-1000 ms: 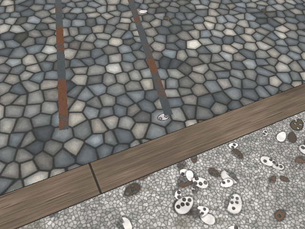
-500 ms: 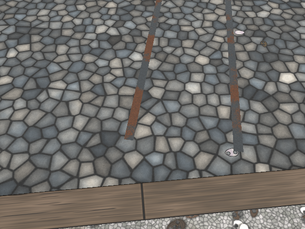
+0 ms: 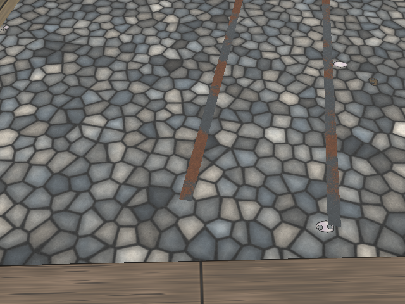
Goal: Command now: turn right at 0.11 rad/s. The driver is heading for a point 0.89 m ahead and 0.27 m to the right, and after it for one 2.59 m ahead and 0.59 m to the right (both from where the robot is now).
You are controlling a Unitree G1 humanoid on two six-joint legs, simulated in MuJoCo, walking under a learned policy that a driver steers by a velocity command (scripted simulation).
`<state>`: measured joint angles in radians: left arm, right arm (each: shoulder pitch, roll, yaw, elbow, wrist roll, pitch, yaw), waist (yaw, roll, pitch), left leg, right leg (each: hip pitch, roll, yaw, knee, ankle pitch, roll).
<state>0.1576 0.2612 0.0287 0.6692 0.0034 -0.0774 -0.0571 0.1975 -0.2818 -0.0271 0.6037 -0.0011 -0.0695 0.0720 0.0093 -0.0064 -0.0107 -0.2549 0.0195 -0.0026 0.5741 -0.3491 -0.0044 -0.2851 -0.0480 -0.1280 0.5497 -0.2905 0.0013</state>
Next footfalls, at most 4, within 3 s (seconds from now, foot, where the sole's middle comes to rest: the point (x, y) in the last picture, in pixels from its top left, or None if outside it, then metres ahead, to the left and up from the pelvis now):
0.56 left None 0.07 0.10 -0.77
1.02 right None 0.26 -0.29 -0.77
1.58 left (264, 279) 0.59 -0.18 -0.77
2.04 right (328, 235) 0.84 -0.49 -0.91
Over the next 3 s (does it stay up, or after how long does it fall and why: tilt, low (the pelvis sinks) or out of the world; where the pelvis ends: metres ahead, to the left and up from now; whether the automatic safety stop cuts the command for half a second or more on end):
stays up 0.87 -0.33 -0.15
